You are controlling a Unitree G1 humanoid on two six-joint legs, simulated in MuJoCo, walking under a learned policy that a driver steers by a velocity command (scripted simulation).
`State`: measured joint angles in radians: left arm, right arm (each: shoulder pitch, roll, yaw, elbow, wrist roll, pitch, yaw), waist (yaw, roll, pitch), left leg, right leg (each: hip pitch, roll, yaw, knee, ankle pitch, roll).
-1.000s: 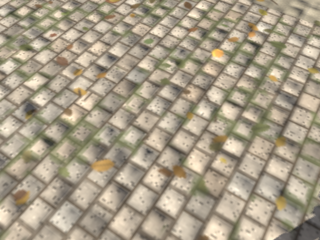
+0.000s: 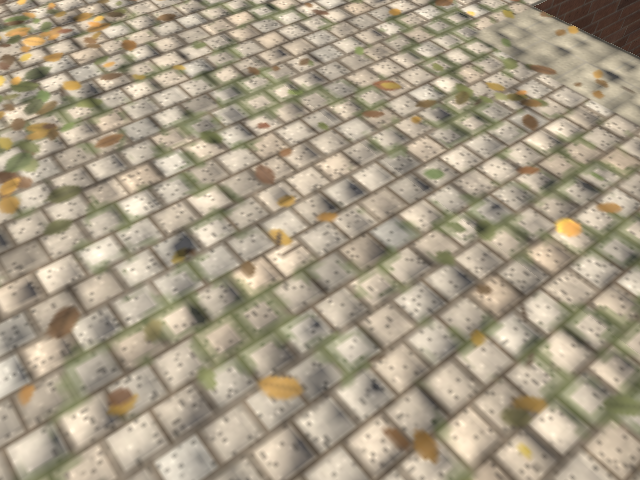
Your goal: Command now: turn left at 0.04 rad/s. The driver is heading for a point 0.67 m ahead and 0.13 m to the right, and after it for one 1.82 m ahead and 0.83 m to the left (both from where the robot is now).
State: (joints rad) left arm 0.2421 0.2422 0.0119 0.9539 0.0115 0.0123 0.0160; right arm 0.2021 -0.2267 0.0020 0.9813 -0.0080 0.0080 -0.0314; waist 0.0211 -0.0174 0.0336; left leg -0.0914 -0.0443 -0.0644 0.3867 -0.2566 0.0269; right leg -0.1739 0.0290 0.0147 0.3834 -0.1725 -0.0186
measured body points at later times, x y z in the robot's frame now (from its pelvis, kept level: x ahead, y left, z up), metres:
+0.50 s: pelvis +0.00 +0.01 +0.00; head +0.00 +0.01 +0.45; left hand +0.00 +0.25 -0.16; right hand +0.00 -0.22 -0.16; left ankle -0.03 +0.11 -0.74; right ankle +0.02 -0.11 -0.74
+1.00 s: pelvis +0.01 +0.01 +0.00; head +0.02 +0.01 +0.45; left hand -0.01 +0.23 -0.16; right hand -0.02 -0.21 -0.16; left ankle -0.03 +0.11 -0.74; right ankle +0.02 -0.11 -0.74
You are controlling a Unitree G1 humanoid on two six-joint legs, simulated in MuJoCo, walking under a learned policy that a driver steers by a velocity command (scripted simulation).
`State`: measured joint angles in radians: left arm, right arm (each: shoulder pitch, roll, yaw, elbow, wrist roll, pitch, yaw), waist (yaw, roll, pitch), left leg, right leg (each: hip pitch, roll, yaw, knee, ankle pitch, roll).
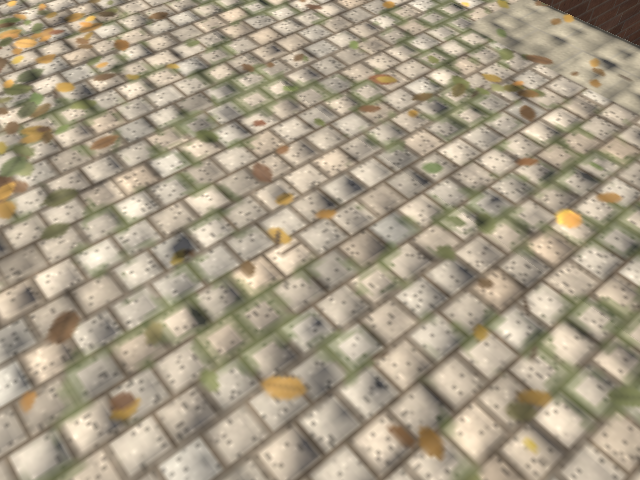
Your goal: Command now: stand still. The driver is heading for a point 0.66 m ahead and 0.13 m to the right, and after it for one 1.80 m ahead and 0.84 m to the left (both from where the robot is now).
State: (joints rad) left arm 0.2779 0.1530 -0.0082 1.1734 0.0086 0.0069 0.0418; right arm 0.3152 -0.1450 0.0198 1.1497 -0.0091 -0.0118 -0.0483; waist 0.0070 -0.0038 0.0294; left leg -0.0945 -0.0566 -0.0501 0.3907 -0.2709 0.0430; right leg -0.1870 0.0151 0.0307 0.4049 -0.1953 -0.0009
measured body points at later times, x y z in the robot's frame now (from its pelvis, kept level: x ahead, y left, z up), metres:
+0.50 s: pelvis +0.01 +0.00 +0.00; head +0.01 +0.01 +0.45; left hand -0.02 +0.22 -0.17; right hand -0.03 -0.21 -0.16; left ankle -0.04 +0.10 -0.74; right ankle +0.01 -0.12 -0.74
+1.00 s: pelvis +0.16 -0.06 +0.00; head +0.18 -0.08 +0.45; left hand +0.08 +0.16 -0.14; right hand +0.22 -0.30 -0.16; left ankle +0.19 +0.07 -0.67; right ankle +0.08 -0.12 -0.74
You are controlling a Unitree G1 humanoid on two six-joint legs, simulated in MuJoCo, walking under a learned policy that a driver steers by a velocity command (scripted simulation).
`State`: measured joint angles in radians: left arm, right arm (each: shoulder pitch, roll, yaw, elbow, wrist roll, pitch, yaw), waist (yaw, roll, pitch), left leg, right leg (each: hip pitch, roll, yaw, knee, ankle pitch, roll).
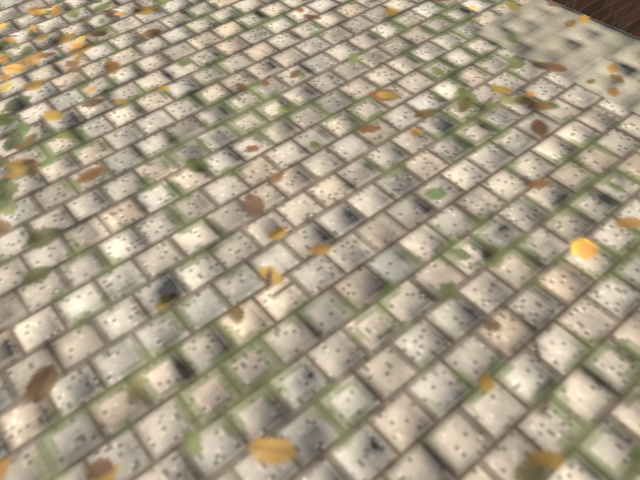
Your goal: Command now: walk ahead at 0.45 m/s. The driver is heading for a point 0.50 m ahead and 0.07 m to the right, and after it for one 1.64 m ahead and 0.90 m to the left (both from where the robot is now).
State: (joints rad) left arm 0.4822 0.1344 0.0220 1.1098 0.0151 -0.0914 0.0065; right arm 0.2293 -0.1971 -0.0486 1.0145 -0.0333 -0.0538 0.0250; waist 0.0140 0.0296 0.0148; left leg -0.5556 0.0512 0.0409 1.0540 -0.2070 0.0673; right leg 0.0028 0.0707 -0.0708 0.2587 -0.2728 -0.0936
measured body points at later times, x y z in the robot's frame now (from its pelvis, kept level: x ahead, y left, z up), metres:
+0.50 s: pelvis +0.28 +0.03 +0.00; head +0.30 +0.03 +0.45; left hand +0.36 +0.26 -0.15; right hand +0.23 -0.21 -0.15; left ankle +0.26 +0.06 -0.74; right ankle +0.33 -0.13 -0.66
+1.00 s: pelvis +0.44 -0.01 -0.01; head +0.47 -0.02 +0.44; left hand +0.47 +0.26 -0.14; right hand +0.54 -0.25 -0.15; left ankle +0.41 +0.11 -0.67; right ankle +0.52 -0.08 -0.74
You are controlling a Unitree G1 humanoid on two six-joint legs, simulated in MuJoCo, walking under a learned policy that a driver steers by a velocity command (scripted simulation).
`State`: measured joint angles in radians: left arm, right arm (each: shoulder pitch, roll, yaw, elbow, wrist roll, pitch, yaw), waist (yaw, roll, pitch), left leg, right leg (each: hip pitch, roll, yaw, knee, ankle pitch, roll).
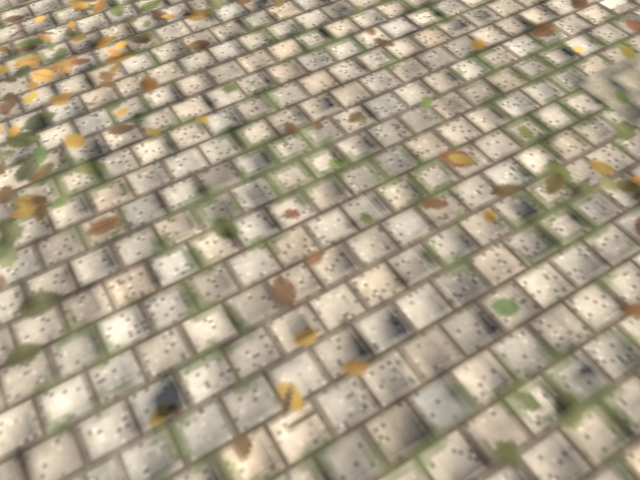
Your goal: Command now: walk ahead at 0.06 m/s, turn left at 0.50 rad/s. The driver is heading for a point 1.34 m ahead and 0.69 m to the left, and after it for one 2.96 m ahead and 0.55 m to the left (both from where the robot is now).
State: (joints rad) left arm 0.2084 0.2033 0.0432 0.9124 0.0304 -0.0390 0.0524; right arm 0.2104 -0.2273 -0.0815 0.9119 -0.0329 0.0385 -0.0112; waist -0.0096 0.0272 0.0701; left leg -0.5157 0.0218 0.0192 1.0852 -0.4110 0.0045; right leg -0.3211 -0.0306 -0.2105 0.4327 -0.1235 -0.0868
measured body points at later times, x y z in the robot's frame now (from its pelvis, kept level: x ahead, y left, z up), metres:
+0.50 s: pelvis -0.01 +0.04 +0.01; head +0.02 +0.07 +0.46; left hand +0.02 +0.33 -0.13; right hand +0.16 -0.20 -0.10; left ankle -0.02 +0.11 -0.74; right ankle +0.04 -0.10 -0.67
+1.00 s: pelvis -0.01 +0.00 +0.01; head +0.03 -0.01 +0.46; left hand -0.04 +0.29 -0.08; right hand +0.24 -0.18 -0.12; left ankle -0.11 +0.09 -0.66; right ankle +0.04 -0.08 -0.74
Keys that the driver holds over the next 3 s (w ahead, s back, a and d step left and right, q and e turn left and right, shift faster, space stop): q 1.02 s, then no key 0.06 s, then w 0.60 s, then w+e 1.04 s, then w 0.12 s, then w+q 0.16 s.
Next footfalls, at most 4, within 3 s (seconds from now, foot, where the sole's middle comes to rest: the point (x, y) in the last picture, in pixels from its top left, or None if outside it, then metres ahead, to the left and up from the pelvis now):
0.20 left None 0.02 0.12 -0.77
0.72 right None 0.08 -0.06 -0.77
1.18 left None -0.07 0.10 -0.77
1.70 right None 0.31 0.16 -0.77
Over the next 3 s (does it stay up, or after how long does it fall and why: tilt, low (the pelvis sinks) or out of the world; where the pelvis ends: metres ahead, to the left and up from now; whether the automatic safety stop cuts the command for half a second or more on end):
stays up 0.75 0.40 0.01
